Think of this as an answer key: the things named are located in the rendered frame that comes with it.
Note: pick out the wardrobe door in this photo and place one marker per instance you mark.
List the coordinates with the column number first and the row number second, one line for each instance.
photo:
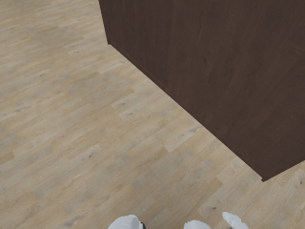
column 142, row 28
column 238, row 66

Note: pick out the robot right thigh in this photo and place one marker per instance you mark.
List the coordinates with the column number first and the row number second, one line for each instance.
column 196, row 224

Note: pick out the robot right hand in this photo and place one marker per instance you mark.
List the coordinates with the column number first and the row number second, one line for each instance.
column 234, row 221

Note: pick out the robot left thigh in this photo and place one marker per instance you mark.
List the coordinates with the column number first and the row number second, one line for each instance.
column 126, row 222

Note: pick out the robot thigh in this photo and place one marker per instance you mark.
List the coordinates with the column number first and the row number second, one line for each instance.
column 196, row 224
column 126, row 222

